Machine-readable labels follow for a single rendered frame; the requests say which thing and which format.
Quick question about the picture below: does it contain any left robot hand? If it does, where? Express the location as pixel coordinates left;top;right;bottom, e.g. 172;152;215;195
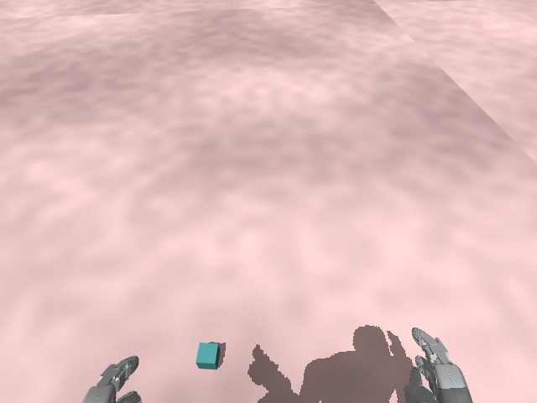
82;356;142;403

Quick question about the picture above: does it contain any cube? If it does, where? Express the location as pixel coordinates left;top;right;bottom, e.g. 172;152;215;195
196;343;221;369

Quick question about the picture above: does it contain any right robot hand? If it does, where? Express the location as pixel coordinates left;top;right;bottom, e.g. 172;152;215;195
404;327;473;403

